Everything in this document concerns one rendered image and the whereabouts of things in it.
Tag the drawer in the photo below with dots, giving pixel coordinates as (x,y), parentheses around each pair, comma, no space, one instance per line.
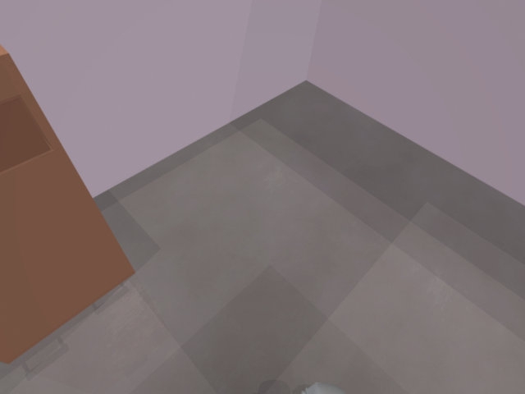
(20,139)

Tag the cabinet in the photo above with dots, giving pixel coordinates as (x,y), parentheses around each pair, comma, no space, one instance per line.
(57,253)

